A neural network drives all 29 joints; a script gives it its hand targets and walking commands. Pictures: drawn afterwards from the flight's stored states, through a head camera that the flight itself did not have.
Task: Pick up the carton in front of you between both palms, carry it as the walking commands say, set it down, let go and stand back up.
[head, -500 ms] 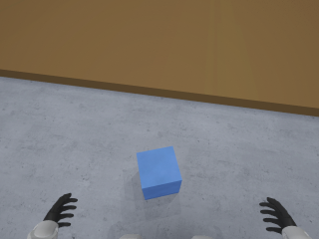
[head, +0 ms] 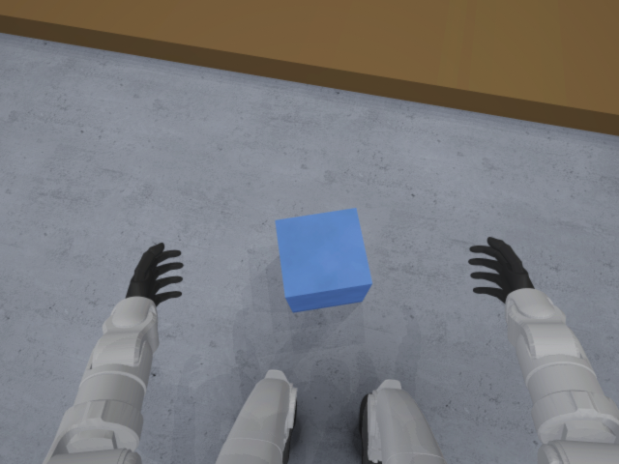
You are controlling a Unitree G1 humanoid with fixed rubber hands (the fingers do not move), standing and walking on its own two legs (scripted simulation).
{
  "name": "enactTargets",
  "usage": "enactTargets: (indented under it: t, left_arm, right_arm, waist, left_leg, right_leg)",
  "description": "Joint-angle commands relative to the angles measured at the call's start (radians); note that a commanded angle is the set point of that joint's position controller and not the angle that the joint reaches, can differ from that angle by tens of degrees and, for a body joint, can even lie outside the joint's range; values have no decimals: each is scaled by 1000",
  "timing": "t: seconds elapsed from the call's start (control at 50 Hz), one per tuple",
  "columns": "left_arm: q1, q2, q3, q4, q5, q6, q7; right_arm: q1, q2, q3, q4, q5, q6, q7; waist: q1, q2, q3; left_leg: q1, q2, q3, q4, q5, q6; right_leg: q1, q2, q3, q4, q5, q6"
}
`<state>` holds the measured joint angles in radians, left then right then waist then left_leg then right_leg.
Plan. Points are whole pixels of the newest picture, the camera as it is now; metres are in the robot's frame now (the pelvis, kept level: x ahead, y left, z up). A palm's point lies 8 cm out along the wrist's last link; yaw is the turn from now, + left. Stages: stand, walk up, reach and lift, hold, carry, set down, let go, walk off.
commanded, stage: reach and lift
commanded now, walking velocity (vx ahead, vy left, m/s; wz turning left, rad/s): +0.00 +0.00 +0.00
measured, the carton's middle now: (322, 264) +0.50 +0.04 -0.58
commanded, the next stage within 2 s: none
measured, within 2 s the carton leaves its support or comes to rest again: neither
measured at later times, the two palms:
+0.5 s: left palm (200, 216) +0.44 +0.24 -0.14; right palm (443, 184) +0.52 -0.16 -0.14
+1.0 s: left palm (229, 246) +0.45 +0.23 -0.32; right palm (404, 221) +0.53 -0.13 -0.33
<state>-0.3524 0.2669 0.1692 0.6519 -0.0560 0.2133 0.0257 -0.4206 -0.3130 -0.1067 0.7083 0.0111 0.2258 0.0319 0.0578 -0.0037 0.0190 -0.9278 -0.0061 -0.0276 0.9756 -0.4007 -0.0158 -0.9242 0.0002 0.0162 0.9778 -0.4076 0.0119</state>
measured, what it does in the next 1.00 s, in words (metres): lowers itself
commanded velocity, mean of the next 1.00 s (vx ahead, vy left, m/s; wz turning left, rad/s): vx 0.00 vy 0.00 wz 0.00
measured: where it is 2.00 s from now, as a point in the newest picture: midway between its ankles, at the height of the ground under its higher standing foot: (327, 447)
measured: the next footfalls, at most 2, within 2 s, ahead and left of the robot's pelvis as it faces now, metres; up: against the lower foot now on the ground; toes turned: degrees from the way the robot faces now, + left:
none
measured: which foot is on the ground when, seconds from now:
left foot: down 0.00-1.00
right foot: down 0.00-1.00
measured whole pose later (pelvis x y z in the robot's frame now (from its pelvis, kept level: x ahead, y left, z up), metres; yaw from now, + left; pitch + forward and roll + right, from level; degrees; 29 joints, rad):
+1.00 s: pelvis -0.03 -0.01 -0.15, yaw +3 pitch +55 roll +4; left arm -1.17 0.14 0.52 0.85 0.05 0.08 0.07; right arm -1.35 -0.32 -0.23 1.04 -0.10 0.12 -0.03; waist 0.10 -0.03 -0.04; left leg -1.98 -0.03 -0.03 1.49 -0.46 -0.06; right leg -1.99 0.06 0.09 1.53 -0.51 0.03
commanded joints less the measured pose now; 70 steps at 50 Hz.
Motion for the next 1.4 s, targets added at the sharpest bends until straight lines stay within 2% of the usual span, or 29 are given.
enactTargets:
  t: [0.0,0.18,0.26,0.34,0.42,0.48,0.54,0.6,0.66,0.7,0.8,0.86,0.92,1.0,1.08,1.1,1.16,1.22,1.26,1.32,1.38]
  left_arm:
    - [-232,132,52,-79,-14,-10,17]
    - [-688,115,114,14,-12,58,48]
    - [-852,103,155,62,9,70,62]
    - [-978,88,205,82,30,63,72]
    - [-1067,63,254,65,53,49,74]
    - [-1092,40,289,36,76,32,69]
    - [-1063,20,313,-2,99,8,59]
    - [-1005,-13,339,-17,128,-26,43]
    - [-946,-51,371,-9,163,-69,30]
    - [-920,-70,393,5,184,-96,25]
    - [-898,-91,428,67,212,-137,22]
    - [-915,-83,412,91,192,-149,28]
    - [-954,-45,366,106,131,-154,40]
    - [-1032,29,278,119,29,-149,71]
    - [-1133,101,200,123,-51,-127,96]
    - [-1171,129,189,113,-66,-119,103]
    - [-1240,155,160,144,-99,-93,112]
    - [-1318,162,144,214,-112,-78,114]
    - [-1360,156,138,263,-109,-77,110]
    - [-1409,151,133,324,-94,-87,103]
    - [-1454,159,127,360,-82,-104,99]
  right_arm:
    - [-288,-132,-31,-55,14,-8,-7]
    - [-795,-192,-55,131,5,58,4]
    - [-993,-217,-64,218,-7,65,14]
    - [-1159,-231,-77,272,-27,55,24]
    - [-1284,-229,-97,293,-62,39,32]
    - [-1333,-219,-122,288,-99,27,33]
    - [-1310,-191,-145,255,-134,10,28]
    - [-1260,-139,-174,216,-166,-16,22]
    - [-1203,-80,-206,194,-192,-51,15]
    - [-1167,-50,-221,192,-201,-72,8]
    - [-1101,-21,-219,232,-199,-107,-16]
    - [-1093,-37,-195,245,-181,-118,-38]
    - [-1134,-80,-147,235,-136,-125,-62]
    - [-1247,-150,-45,214,-30,-121,-94]
    - [-1358,-204,47,198,64,-102,-109]
    - [-1390,-225,69,183,89,-95,-113]
    - [-1469,-242,112,223,130,-69,-111]
    - [-1528,-256,129,303,150,-56,-99]
    - [-1549,-266,123,360,147,-57,-89]
    - [-1571,-281,101,429,135,-70,-79]
    - [-1597,-300,89,466,132,-91,-72]
  waist:
    - [17,-23,-619]
    - [38,-34,-705]
    - [61,-41,-764]
    - [91,-65,-841]
    - [110,-97,-928]
    - [115,-121,-1016]
    - [115,-142,-1136]
    - [112,-155,-1162]
    - [104,-156,-1105]
    - [97,-150,-1066]
    - [92,-102,-965]
    - [83,-90,-975]
    - [76,-101,-1053]
    - [78,-138,-1192]
    - [96,-172,-1284]
    - [98,-174,-1320]
    - [116,-193,-1243]
    - [118,-184,-1096]
    - [105,-165,-1005]
    - [87,-126,-895]
    - [78,-88,-829]
  left_leg:
    - [152,-35,32,-40,524,-38]
    - [-14,-34,88,-69,134,-43]
    - [-51,-37,108,-52,77,-49]
    - [-78,-42,120,-31,102,-53]
    - [-99,-46,124,-6,189,-56]
    - [-101,-55,127,14,300,-59]
    - [-94,-66,132,31,462,-56]
    - [-155,-73,129,38,588,-53]
    - [-257,-70,116,57,664,-54]
    - [-308,-65,107,87,681,-55]
    - [-390,-58,95,241,600,-65]
    - [-446,-56,89,360,586,-74]
    - [-474,-60,87,479,580,-76]
    - [-519,-64,97,628,550,-73]
    - [-591,-57,119,738,458,-69]
    - [-577,-51,126,761,410,-64]
    - [-678,-38,143,803,287,-63]
    - [-721,-21,141,847,166,-57]
    - [-731,-14,133,878,118,-58]
    - [-724,-10,121,927,93,-58]
    - [-703,-9,109,975,111,-58]
  right_leg:
    - [251,41,-1,-23,463,18]
    - [97,44,-27,-50,92,12]
    - [31,52,-35,-34,32,13]
    - [0,60,-37,-11,45,17]
    - [2,69,-36,17,127,19]
    - [43,78,-34,42,252,20]
    - [137,85,-24,68,467,12]
    - [190,85,-2,96,666,7]
    - [141,80,18,128,786,8]
    - [54,77,22,156,795,14]
    - [-329,82,6,268,572,27]
    - [-458,83,5,379,513,28]
    - [-508,83,0,497,494,29]
    - [-474,78,-1,654,492,29]
    - [-398,72,-4,784,467,29]
    - [-396,70,-11,797,402,30]
    - [-402,58,-16,849,293,30]
    - [-528,41,-20,874,122,29]
    - [-607,34,-21,893,48,26]
    - [-704,28,-22,928,1,20]
    - [-760,25,-21,975,5,16]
